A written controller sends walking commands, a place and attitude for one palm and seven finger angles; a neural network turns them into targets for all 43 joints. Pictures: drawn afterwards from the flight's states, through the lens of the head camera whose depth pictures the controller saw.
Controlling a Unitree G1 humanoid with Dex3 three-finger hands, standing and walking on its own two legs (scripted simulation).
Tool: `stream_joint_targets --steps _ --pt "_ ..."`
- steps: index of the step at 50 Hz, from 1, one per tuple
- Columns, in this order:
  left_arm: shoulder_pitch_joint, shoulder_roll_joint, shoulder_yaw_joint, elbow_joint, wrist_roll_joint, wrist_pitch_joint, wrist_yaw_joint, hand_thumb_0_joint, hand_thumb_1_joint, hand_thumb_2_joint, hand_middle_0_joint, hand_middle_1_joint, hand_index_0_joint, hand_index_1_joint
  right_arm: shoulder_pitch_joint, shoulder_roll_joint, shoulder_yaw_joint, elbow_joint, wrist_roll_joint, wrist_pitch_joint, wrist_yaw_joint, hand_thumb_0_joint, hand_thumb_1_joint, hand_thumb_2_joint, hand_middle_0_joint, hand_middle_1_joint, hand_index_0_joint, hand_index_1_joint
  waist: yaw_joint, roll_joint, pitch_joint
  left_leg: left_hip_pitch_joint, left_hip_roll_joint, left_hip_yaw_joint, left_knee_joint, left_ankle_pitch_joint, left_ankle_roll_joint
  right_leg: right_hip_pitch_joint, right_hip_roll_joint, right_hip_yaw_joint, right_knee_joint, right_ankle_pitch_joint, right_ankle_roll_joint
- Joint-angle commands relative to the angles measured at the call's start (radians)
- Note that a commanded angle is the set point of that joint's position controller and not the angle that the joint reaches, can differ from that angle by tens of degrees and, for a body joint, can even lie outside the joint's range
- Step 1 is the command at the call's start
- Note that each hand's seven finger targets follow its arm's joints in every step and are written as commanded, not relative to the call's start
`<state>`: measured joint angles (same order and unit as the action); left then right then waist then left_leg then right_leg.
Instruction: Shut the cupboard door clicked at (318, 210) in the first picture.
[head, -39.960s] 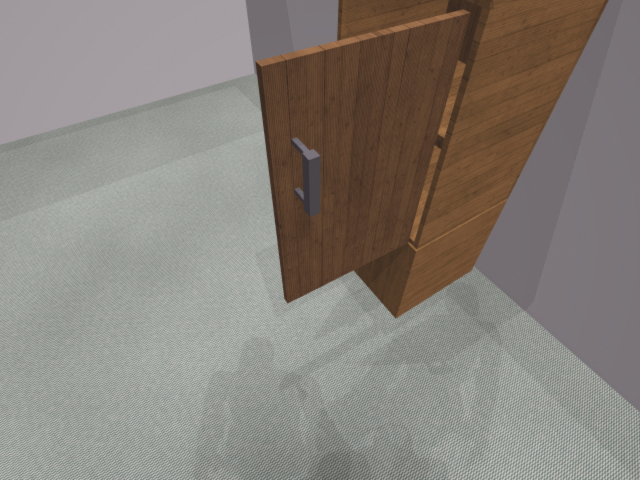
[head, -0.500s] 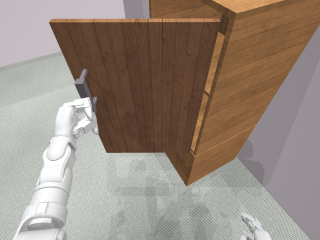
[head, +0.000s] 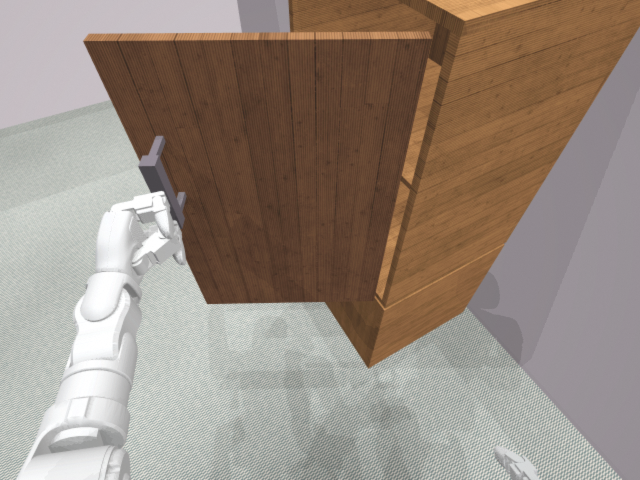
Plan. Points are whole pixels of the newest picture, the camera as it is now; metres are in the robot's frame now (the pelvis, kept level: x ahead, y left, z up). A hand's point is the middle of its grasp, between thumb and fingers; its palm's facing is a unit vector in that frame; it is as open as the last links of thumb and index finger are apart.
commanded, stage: push the door shut along its arc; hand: left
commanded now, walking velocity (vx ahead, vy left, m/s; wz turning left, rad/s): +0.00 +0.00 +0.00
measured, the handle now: (167, 184) +0.49 +0.23 +0.09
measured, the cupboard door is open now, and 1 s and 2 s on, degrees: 61 50 39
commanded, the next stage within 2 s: pull the fist back off the door in 1.88 s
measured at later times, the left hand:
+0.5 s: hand (192, 206) +0.44 +0.19 +0.09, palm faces -0.06 -1.00 -0.02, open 3.1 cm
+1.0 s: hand (217, 180) +0.49 +0.16 +0.09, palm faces -0.20 -0.98 +0.01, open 3.1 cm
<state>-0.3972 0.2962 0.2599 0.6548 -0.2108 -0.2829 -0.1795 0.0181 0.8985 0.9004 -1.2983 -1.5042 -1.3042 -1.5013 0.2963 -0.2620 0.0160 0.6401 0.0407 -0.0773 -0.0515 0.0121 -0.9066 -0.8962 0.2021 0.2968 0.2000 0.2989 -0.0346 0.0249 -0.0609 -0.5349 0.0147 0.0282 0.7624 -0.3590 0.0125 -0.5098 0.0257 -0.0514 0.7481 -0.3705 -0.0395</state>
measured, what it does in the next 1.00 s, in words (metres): stands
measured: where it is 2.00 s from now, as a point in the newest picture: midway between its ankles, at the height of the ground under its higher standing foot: outside the picture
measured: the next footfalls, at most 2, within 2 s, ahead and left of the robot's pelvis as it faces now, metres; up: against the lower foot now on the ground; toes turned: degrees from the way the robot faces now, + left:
none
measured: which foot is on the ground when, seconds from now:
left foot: down 0.00-1.00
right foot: down 0.00-1.00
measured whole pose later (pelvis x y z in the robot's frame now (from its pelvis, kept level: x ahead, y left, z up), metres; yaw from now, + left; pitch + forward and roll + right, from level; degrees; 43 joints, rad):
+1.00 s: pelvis -0.02 +0.01 -0.03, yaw +0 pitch +17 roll -2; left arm -1.03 0.51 0.27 1.26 -0.15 -0.29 -0.40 0.02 0.90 0.90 -1.30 -1.50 -1.30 -1.50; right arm 0.36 -0.30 0.04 0.69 0.03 -0.07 -0.05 0.01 -0.91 -0.90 0.20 0.30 0.20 0.30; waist -0.17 0.03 -0.07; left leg -0.85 0.02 0.00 0.93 -0.38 0.03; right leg -0.79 0.03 -0.08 0.88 -0.38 -0.03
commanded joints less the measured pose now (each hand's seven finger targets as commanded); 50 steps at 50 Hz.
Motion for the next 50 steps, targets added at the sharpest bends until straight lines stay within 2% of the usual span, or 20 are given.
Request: stream_joint_targets --steps 1,3,5,7,9,11,14,17,18,22,25,28,30,31,37,39,41,45,48,50 --pt "-0.337 0.195 0.036 -0.142 -0.022 -0.05 -0.028 0.0 0.9 0.9 -1.3 -1.5 -1.3 -1.5 -0.005 -0.139 -0.05 -0.116 0.009 -0.04 -0.012 0.0 -0.9 -0.9 0.2 0.3 0.2 0.3 -0.006 -0.044 -0.247 0.101 -0.025 -0.028 -0.086 0.171 0.022 0.114 -0.015 0.058 -0.112 0.274 0.031" --pt "-0.427 0.202 0.012 -0.109 -0.017 -0.04 -0.046 0.0 0.9 0.9 -1.3 -1.5 -1.3 -1.5 -0.001 -0.145 -0.046 -0.11 0.013 -0.034 -0.018 0.0 -0.9 -0.9 0.2 0.3 0.2 0.3 -0.032 -0.037 -0.222 0.098 -0.023 -0.033 -0.086 0.143 0.024 0.079 -0.017 0.058 -0.119 0.239 0.033" --pt "-0.536 0.213 0.002 -0.116 -0.014 -0.047 -0.058 0.0 0.9 0.9 -1.3 -1.5 -1.3 -1.5 0.0 -0.145 -0.046 -0.103 0.012 -0.036 -0.021 0.0 -0.9 -0.9 0.2 0.3 0.2 0.3 -0.044 -0.003 -0.248 0.12 -0.023 -0.042 -0.077 0.141 0.023 0.06 -0.015 0.058 -0.11 0.227 0.027" --pt "-0.609 0.235 0.007 -0.114 -0.012 -0.066 -0.061 0.0 0.9 0.9 -1.3 -1.5 -1.3 -1.5 0.012 -0.149 -0.047 -0.093 0.01 -0.036 -0.026 0.0 -0.9 -0.9 0.2 0.3 0.2 0.3 -0.054 -0.007 -0.281 0.143 -0.02 -0.05 -0.066 0.15 0.024 0.048 -0.011 0.053 -0.101 0.223 0.025" --pt "-0.682 0.21 -0.021 -0.126 -0.012 -0.093 -0.066 0.0 0.9 0.9 -1.3 -1.5 -1.3 -1.5 0.013 -0.142 -0.045 -0.089 0.009 -0.044 -0.025 0.0 -0.9 -0.9 0.2 0.3 0.2 0.3 -0.058 0.035 -0.344 0.185 -0.019 -0.062 -0.059 0.171 0.018 0.035 -0.01 0.046 -0.079 0.234 0.021" --pt "-0.688 0.198 -0.03 -0.085 -0.009 -0.106 -0.068 0.0 0.9 0.9 -1.3 -1.5 -1.3 -1.5 0.022 -0.145 -0.045 -0.079 0.007 -0.048 -0.023 0.0 -0.9 -0.9 0.2 0.3 0.2 0.3 -0.057 0.073 -0.363 0.215 -0.016 -0.072 -0.051 0.189 0.011 0.0 -0.006 0.036 -0.065 0.232 0.015" --pt "-0.693 0.261 0.018 0.065 0.001 -0.09 -0.074 0.0 0.9 0.9 -1.3 -1.5 -1.3 -1.5 0.047 -0.156 -0.042 -0.061 0.006 -0.036 -0.02 0.0 -0.9 -0.9 0.2 0.3 0.2 0.3 -0.06 -0.001 -0.312 0.127 -0.017 -0.072 -0.052 0.159 0.014 0.004 -0.008 0.038 -0.064 0.217 0.02" --pt "-0.668 0.307 0.063 0.151 0.014 -0.066 -0.085 0.0 0.9 0.9 -1.3 -1.5 -1.3 -1.5 0.07 -0.167 -0.045 -0.069 0.001 -0.024 -0.014 0.0 -0.9 -0.9 0.2 0.3 0.2 0.3 -0.038 -0.002 -0.334 0.098 -0.022 -0.064 -0.045 0.193 0.017 0.03 -0.01 0.04 -0.05 0.259 0.018" --pt "-0.669 0.307 0.059 0.157 0.016 -0.062 -0.091 0.0 0.9 0.9 -1.3 -1.5 -1.3 -1.5 0.072 -0.165 -0.043 -0.076 0.003 -0.019 -0.013 0.0 -0.9 -0.9 0.2 0.3 0.2 0.3 -0.042 -0.009 -0.337 0.096 -0.02 -0.061 -0.044 0.208 0.017 0.033 -0.011 0.041 -0.048 0.277 0.019" --pt "-0.744 0.264 0.02 0.168 0.008 -0.078 -0.124 0.0 0.9 0.9 -1.3 -1.5 -1.3 -1.5 0.095 -0.169 -0.05 -0.079 0.001 -0.014 -0.008 0.0 -0.9 -0.9 0.2 0.3 0.2 0.3 -0.066 0.003 -0.348 0.115 -0.018 -0.062 -0.023 0.237 0.019 -0.004 -0.002 0.036 -0.039 0.293 0.017" --pt "-0.826 0.273 0.005 0.194 0.007 -0.09 -0.147 0.0 0.9 0.9 -1.3 -1.5 -1.3 -1.5 0.112 -0.176 -0.053 -0.063 0.002 -0.008 -0.008 0.0 -0.9 -0.9 0.2 0.3 0.2 0.3 -0.097 -0.026 -0.328 0.09 -0.013 -0.067 -0.016 0.195 0.021 -0.04 -0.001 0.041 -0.041 0.258 0.022" --pt "-0.887 0.266 -0.016 0.202 0.011 -0.102 -0.161 0.0 0.9 0.9 -1.3 -1.5 -1.3 -1.5 0.126 -0.18 -0.055 -0.052 0.0 -0.008 -0.008 0.0 -0.9 -0.9 0.2 0.3 0.2 0.3 -0.108 0.028 -0.361 0.111 -0.013 -0.074 -0.006 0.196 0.019 -0.073 0.0 0.04 -0.032 0.24 0.019" --pt "-0.889 0.311 0.014 0.241 0.016 -0.099 -0.169 0.0 0.9 0.9 -1.3 -1.5 -1.3 -1.5 0.138 -0.188 -0.057 -0.042 0.001 -0.005 -0.008 0.0 -0.9 -0.9 0.2 0.3 0.2 0.3 -0.109 0.03 -0.367 0.097 -0.011 -0.078 0.002 0.171 0.019 -0.088 0.0 0.042 -0.031 0.21 0.019" --pt "-0.931 0.297 -0.011 0.239 0.02 -0.098 -0.175 0.0 0.9 0.9 -1.3 -1.5 -1.3 -1.5 0.142 -0.188 -0.055 -0.037 0.001 -0.005 -0.009 0.0 -0.9 -0.9 0.2 0.3 0.2 0.3 -0.126 0.028 -0.369 0.097 -0.01 -0.083 0.005 0.172 0.02 -0.101 0.0 0.041 -0.028 0.209 0.02" --pt "-1.064 0.286 -0.048 0.29 0.027 -0.09 -0.198 0.0 0.9 0.9 -1.3 -1.5 -1.3 -1.5 0.169 -0.198 -0.054 -0.01 -0.002 -0.012 -0.012 0.0 -0.9 -0.9 0.2 0.3 0.2 0.3 -0.169 0.071 -0.36 0.098 -0.006 -0.103 0.026 0.139 0.022 -0.198 0.005 0.035 -0.023 0.144 0.018" --pt "-1.099 0.33 -0.025 0.314 0.03 -0.085 -0.2 0.0 0.9 0.9 -1.3 -1.5 -1.3 -1.5 0.178 -0.207 -0.055 0.002 -0.002 -0.015 -0.013 0.0 -0.9 -0.9 0.2 0.3 0.2 0.3 -0.178 0.068 -0.377 0.089 -0.001 -0.11 0.032 0.122 0.022 -0.212 0.004 0.039 -0.021 0.126 0.019" --pt "-1.123 0.304 -0.048 0.32 0.029 -0.082 -0.211 0.0 0.9 0.9 -1.3 -1.5 -1.3 -1.5 0.18 -0.205 -0.052 0.0 -0.004 -0.022 -0.011 0.0 -0.9 -0.9 0.2 0.3 0.2 0.3 -0.183 0.084 -0.401 0.093 -0.003 -0.11 0.041 0.129 0.022 -0.217 0.005 0.04 -0.016 0.128 0.018" --pt "-1.169 0.375 -0.002 0.353 0.034 -0.076 -0.224 0.0 0.9 0.9 -1.3 -1.5 -1.3 -1.5 0.201 -0.213 -0.049 0.01 -0.008 -0.024 -0.01 0.0 -0.9 -0.9 0.2 0.3 0.2 0.3 -0.188 0.094 -0.436 0.081 0.0 -0.115 0.065 0.156 0.023 -0.223 0.007 0.04 0.001 0.144 0.017" --pt "-1.184 0.465 0.065 0.384 0.039 -0.066 -0.223 0.0 0.9 0.9 -1.3 -1.5 -1.3 -1.5 0.213 -0.218 -0.043 0.002 -0.01 -0.021 -0.011 0.0 -0.9 -0.9 0.2 0.3 0.2 0.3 -0.182 0.075 -0.461 0.03 -0.002 -0.105 0.079 0.166 0.028 -0.186 0.009 0.049 0.011 0.166 0.019" --pt "-1.199 0.466 0.052 0.41 0.058 -0.061 -0.223 0.0 0.9 0.9 -1.3 -1.5 -1.3 -1.5 0.222 -0.215 -0.039 -0.001 -0.011 -0.02 -0.009 0.0 -0.9 -0.9 0.2 0.3 0.2 0.3 -0.19 0.081 -0.437 0.006 -0.001 -0.106 0.087 0.163 0.027 -0.198 0.01 0.05 0.015 0.165 0.021"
